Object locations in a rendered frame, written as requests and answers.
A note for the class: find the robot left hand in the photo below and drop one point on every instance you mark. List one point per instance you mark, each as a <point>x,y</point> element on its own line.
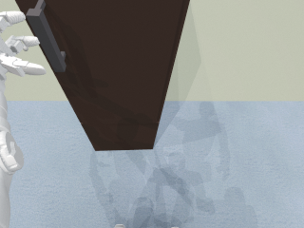
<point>14,46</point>

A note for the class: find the handle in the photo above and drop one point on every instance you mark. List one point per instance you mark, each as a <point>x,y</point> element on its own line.
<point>41,28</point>

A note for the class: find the left robot upper arm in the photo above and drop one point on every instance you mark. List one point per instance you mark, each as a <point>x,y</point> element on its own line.
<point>11,160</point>

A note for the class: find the cupboard door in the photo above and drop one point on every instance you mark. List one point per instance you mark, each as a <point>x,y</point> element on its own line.
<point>117,55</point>

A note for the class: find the robot left forearm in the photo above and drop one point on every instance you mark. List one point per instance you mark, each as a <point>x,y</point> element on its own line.
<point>4,124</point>

